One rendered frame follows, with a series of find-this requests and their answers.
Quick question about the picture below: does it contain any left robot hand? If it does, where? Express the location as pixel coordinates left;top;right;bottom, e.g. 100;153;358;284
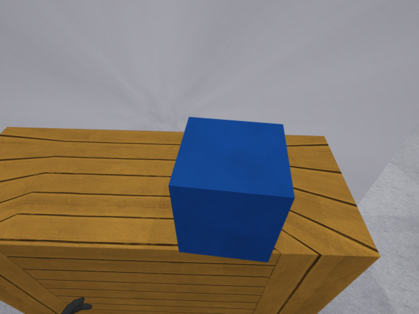
61;297;92;314

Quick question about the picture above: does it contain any carton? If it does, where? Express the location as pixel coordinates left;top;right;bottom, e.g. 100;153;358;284
168;117;295;262

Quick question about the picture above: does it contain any pedestal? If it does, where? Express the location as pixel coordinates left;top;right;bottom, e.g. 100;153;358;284
0;127;380;314

